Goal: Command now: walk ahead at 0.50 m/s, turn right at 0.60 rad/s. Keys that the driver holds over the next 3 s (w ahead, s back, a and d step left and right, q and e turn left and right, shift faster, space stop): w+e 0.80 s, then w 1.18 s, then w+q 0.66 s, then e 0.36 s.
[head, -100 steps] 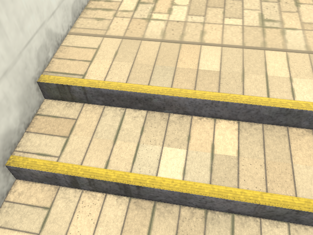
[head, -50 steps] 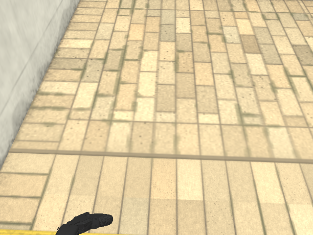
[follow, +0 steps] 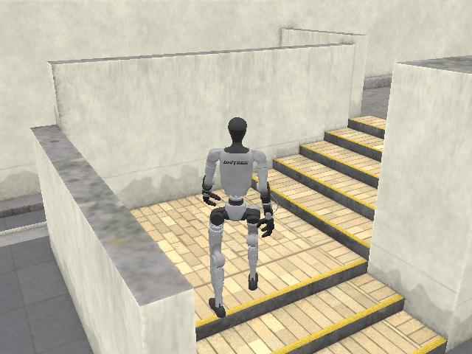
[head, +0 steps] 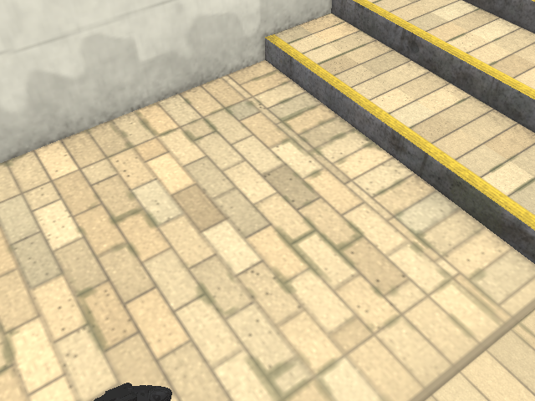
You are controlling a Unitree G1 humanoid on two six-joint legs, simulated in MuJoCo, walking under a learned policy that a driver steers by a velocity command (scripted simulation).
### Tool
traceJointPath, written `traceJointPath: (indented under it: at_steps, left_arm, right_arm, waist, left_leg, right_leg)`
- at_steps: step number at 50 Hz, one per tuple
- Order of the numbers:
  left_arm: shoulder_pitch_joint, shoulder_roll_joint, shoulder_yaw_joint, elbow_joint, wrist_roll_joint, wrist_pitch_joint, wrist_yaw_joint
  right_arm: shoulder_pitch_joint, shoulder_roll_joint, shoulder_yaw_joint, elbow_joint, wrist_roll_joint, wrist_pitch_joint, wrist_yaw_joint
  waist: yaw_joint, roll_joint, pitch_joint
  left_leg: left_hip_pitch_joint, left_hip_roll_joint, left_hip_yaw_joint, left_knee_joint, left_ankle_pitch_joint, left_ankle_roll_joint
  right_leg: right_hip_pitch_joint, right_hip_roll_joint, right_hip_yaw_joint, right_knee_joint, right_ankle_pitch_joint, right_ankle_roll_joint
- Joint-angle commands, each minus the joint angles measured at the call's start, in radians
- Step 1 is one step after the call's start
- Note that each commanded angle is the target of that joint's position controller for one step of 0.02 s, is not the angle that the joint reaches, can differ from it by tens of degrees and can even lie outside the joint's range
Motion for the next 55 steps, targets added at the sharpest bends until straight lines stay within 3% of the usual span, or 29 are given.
traceJointPath:
  at_steps: [1,3,4,5,6,7,8,9,10,11,13,14,17,22,25,26,27,28,29,30,31,35,43,48,50,52,53,54,55]
  left_arm:
    - [-0.044,0.070,0.030,-0.042,-0.017,-0.028,0.018]
    - [0.141,0.173,0.076,-0.004,-0.032,-0.057,0.051]
    - [0.344,0.216,0.091,0.028,-0.027,-0.045,0.083]
    - [0.589,0.256,0.101,0.108,0.007,-0.028,0.102]
    - [0.664,0.289,0.121,0.164,0.016,-0.043,0.106]
    - [0.605,0.275,0.132,0.169,0.001,-0.055,0.105]
    - [0.526,0.198,0.103,0.165,-0.018,-0.062,0.100]
    - [0.459,0.124,0.081,0.158,-0.031,-0.065,0.085]
    - [0.394,0.063,0.055,0.139,-0.032,-0.062,0.068]
    - [0.352,0.020,0.037,0.116,-0.024,-0.058,0.058]
    - [0.327,0.030,0.027,0.090,-0.020,-0.070,0.050]
    - [0.255,0.140,0.049,0.031,-0.116,-0.046,0.081]
    - [0.341,0.192,0.061,0.022,-0.081,-0.020,0.120]
    - [0.443,0.161,0.069,0.034,-0.103,-0.011,0.135]
    - [0.445,0.142,0.075,0.005,-0.084,0.005,0.142]
    - [0.425,0.099,0.062,-0.027,-0.074,0.004,0.136]
    - [0.541,0.024,0.047,-0.053,-0.093,-0.003,0.132]
    - [0.596,0.076,0.043,-0.062,-0.114,-0.008,0.130]
    - [0.518,0.143,0.058,-0.063,-0.110,-0.005,0.131]
    - [0.418,0.172,0.068,-0.083,-0.101,0.001,0.132]
    - [0.360,0.168,0.074,-0.104,-0.093,0.004,0.132]
    - [0.343,0.107,0.076,-0.141,-0.097,0.034,0.122]
    - [0.134,0.107,0.056,-0.216,-0.081,0.033,0.094]
    - [0.005,0.116,0.045,-0.261,-0.086,0.028,0.070]
    - [0.034,0.139,0.054,-0.259,-0.080,0.024,0.066]
    - [0.305,0.220,0.102,-0.170,-0.073,0.024,0.076]
    - [0.504,0.318,0.130,-0.137,-0.070,0.030,0.095]
    - [0.500,0.373,0.125,-0.137,-0.069,0.025,0.095]
    - [0.503,0.293,0.105,-0.139,-0.065,0.016,0.091]
  right_arm:
    - [-0.012,-0.186,-0.057,-0.048,0.012,0.023,-0.027]
    - [-0.005,-0.176,-0.056,-0.066,-0.011,0.018,-0.029]
    - [0.007,-0.109,-0.035,-0.118,-0.011,0.002,-0.027]
    - [-0.079,-0.112,-0.040,-0.137,-0.023,-0.003,0.010]
    - [-0.113,-0.081,-0.025,-0.147,-0.002,0.001,0.055]
    - [-0.265,-0.094,-0.032,-0.176,-0.003,-0.005,0.061]
    - [-0.284,-0.132,-0.047,-0.194,-0.016,-0.006,0.045]
    - [-0.261,-0.116,-0.047,-0.190,-0.029,-0.008,0.030]
    - [-0.251,-0.053,-0.033,-0.190,-0.034,-0.004,0.015]
    - [-0.251,-0.035,-0.029,-0.189,-0.025,0.004,0.007]
    - [-0.276,-0.061,-0.037,-0.200,-0.017,0.016,-0.002]
    - [-0.374,-0.190,-0.074,-0.270,0.117,-0.003,-0.033]
    - [-0.498,-0.101,-0.047,-0.276,0.078,-0.014,-0.028]
    - [-0.533,-0.168,-0.075,-0.294,0.093,0.009,-0.024]
    - [-0.386,-0.227,-0.105,-0.256,0.079,-0.007,-0.022]
    - [-0.226,-0.265,-0.117,-0.227,0.062,-0.014,-0.019]
    - [-0.112,-0.332,-0.130,-0.216,0.038,-0.004,-0.024]
    - [-0.115,-0.300,-0.122,-0.211,0.057,0.000,-0.016]
    - [-0.193,-0.200,-0.100,-0.243,0.063,0.005,-0.018]
    - [-0.250,-0.170,-0.089,-0.249,0.062,0.015,-0.022]
    - [-0.292,-0.166,-0.086,-0.241,0.048,0.021,-0.021]
    - [-0.278,-0.157,-0.088,-0.195,0.046,0.014,-0.012]
    - [-0.183,-0.242,-0.113,-0.157,0.057,0.022,-0.025]
    - [-0.106,-0.283,-0.121,-0.116,0.082,0.042,-0.016]
    - [-0.109,-0.304,-0.125,-0.103,0.094,0.053,-0.014]
    - [-0.110,-0.272,-0.110,-0.094,0.094,0.057,-0.017]
    - [-0.133,-0.212,-0.084,-0.131,0.053,0.050,-0.014]
    - [-0.087,-0.134,-0.059,-0.162,0.059,0.019,-0.004]
    - [-0.159,-0.218,-0.082,-0.158,0.098,-0.002,0.003]
  waist:
    - [0.072,0.074,0.076]
    - [0.122,0.103,-0.059]
    - [0.162,-0.046,-0.248]
    - [0.239,-0.111,-0.290]
    - [0.270,-0.047,-0.227]
    - [0.291,-0.020,-0.031]
    - [0.227,-0.030,-0.030]
    - [0.166,-0.024,-0.010]
    - [0.103,-0.028,-0.007]
    - [0.068,-0.003,0.018]
    - [0.048,0.005,0.034]
    - [0.025,0.063,0.097]
    - [0.086,-0.013,0.097]
    - [0.105,-0.064,0.071]
    - [0.030,-0.073,-0.013]
    - [-0.036,-0.012,-0.148]
    - [-0.001,0.287,-0.284]
    - [0.025,0.427,-0.332]
    - [0.008,0.273,-0.208]
    - [0.010,0.147,-0.112]
    - [0.032,0.101,-0.057]
    - [0.074,0.106,0.009]
    - [0.029,0.062,0.049]
    - [-0.003,0.098,0.108]
    - [0.033,0.127,0.090]
    - [0.165,0.097,-0.074]
    - [0.235,-0.070,-0.215]
    - [0.163,-0.259,-0.291]
    - [0.200,-0.136,-0.253]
  left_leg:
    - [0.117,0.282,-0.109,0.036,0.712,0.255]
    - [-0.082,0.202,-0.048,0.277,0.923,0.182]
    - [-0.418,0.123,-0.054,0.545,0.677,0.087]
    - [-0.716,-0.036,-0.135,0.829,-0.130,0.014]
    - [-0.934,-0.059,-0.375,0.993,-0.193,0.047]
    - [-1.065,-0.021,-0.463,1.090,-0.116,0.073]
    - [-1.018,0.000,-0.498,1.125,-0.050,0.101]
    - [-0.938,0.024,-0.520,1.093,0.007,0.124]
    - [-0.846,0.039,-0.518,1.051,0.034,0.135]
    - [-0.796,0.039,-0.507,1.041,0.033,0.131]
    - [-0.784,0.035,-0.485,0.933,0.065,0.102]
    - [-0.790,0.034,-0.482,0.808,0.055,0.062]
    - [-0.630,-0.035,-0.443,0.446,0.295,0.036]
    - [-0.510,-0.059,-0.505,0.248,0.432,0.028]
    - [-0.348,-0.061,-0.488,0.202,0.265,0.075]
    - [-0.093,0.057,-0.574,0.248,0.229,0.119]
    - [0.235,0.293,-0.976,0.154,0.117,0.259]
    - [0.265,0.390,-1.285,0.063,-0.132,0.334]
    - [0.139,0.343,-1.162,0.038,-0.194,0.298]
    - [-0.017,0.297,-0.965,0.037,-0.104,0.255]
    - [-0.154,0.244,-0.844,0.015,0.012,0.236]
    - [-0.296,0.182,-0.623,-0.069,0.166,0.244]
    - [-0.247,0.189,-0.400,-0.113,0.295,0.240]
    - [-0.175,0.220,-0.362,-0.074,0.282,0.226]
    - [-0.152,0.229,-0.346,0.015,0.453,0.212]
    - [-0.256,0.150,-0.258,0.348,0.705,0.160]
    - [-0.526,0.090,-0.226,0.719,0.360,0.103]
    - [-0.870,-0.066,-0.341,0.997,-0.250,0.069]
    - [-0.981,-0.026,-0.453,1.112,-0.223,0.078]
  right_leg:
    - [-0.013,0.072,-0.061,-0.172,0.014,-0.018]
    - [0.379,0.142,-0.064,-0.095,0.172,-0.082]
    - [0.796,0.038,0.153,0.007,0.305,-0.187]
    - [1.062,-0.079,0.473,-0.211,0.304,-0.270]
    - [1.143,-0.162,0.608,-0.314,0.278,-0.264]
    - [0.990,-0.138,0.539,-0.346,0.240,-0.217]
    - [0.850,-0.127,0.490,-0.354,0.213,-0.215]
    - [0.696,-0.119,0.452,-0.363,0.196,-0.216]
    - [0.548,-0.109,0.428,-0.387,0.225,-0.223]
    - [0.438,-0.112,0.422,-0.419,0.241,-0.231]
    - [0.340,-0.101,0.388,-0.469,0.194,-0.232]
    - [0.239,-0.127,0.451,-0.510,0.224,-0.221]
    - [0.150,-0.032,0.321,-0.492,0.168,-0.150]
    - [0.275,-0.052,0.400,-0.407,-0.058,-0.088]
    - [0.357,0.005,0.401,-0.159,0.116,-0.048]
    - [0.254,0.060,0.338,0.096,0.079,-0.022]
    - [-0.059,0.196,0.200,0.432,-0.279,0.049]
    - [-0.227,0.121,0.193,0.661,-0.390,0.052]
    - [-0.282,0.070,0.195,0.750,-0.294,0.053]
    - [-0.257,0.027,0.156,0.749,-0.205,0.052]
    - [-0.209,-0.002,0.145,0.700,-0.154,0.048]
    - [-0.153,-0.057,0.126,0.567,-0.102,0.040]
    - [-0.142,-0.051,0.084,0.164,0.145,0.065]
    - [-0.062,-0.016,0.003,-0.030,0.044,0.043]
    - [0.044,0.027,-0.041,-0.108,-0.025,0.012]
    - [0.472,0.088,-0.064,-0.182,0.031,-0.042]
    - [0.791,-0.138,0.236,-0.156,0.113,-0.116]
    - [0.965,-0.330,0.694,-0.322,-0.016,-0.266]
    - [0.918,-0.321,0.683,-0.363,-0.039,-0.252]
